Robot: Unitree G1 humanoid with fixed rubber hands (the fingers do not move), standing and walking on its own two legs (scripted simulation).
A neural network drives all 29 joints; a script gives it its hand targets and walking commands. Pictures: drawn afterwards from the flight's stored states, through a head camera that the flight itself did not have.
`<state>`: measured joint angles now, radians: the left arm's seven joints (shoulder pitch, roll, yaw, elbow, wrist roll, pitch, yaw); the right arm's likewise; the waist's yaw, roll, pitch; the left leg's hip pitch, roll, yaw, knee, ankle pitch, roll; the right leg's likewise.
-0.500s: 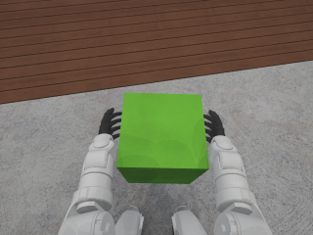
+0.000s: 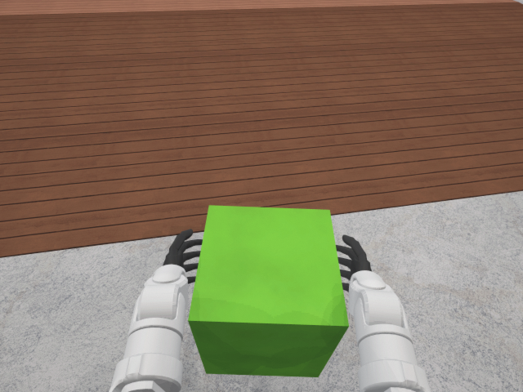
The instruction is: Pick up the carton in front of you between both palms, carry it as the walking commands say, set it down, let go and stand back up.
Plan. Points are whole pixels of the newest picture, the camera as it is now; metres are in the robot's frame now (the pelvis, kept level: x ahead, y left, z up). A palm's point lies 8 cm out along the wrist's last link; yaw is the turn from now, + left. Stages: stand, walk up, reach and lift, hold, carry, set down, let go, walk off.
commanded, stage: reach and lift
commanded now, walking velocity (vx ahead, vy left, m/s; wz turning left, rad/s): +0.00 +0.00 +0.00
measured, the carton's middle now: (265, 294) +0.30 +0.00 -0.05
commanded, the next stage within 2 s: hold in 0.92 s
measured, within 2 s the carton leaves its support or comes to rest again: neither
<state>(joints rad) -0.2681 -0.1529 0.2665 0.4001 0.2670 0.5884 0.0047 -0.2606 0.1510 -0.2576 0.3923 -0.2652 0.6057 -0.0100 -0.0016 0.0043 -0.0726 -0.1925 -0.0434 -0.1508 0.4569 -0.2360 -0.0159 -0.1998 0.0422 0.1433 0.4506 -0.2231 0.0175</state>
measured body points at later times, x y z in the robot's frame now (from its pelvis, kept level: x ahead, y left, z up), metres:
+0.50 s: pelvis +0.00 +0.00 +0.00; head -0.03 +0.00 +0.45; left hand +0.31 +0.15 +0.02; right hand +0.30 -0.15 +0.02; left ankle +0.01 +0.13 -0.74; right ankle +0.01 -0.13 -0.74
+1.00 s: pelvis +0.01 +0.00 +0.01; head -0.03 +0.00 +0.45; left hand +0.30 +0.15 +0.04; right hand +0.30 -0.15 +0.04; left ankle +0.01 +0.13 -0.74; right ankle +0.01 -0.13 -0.74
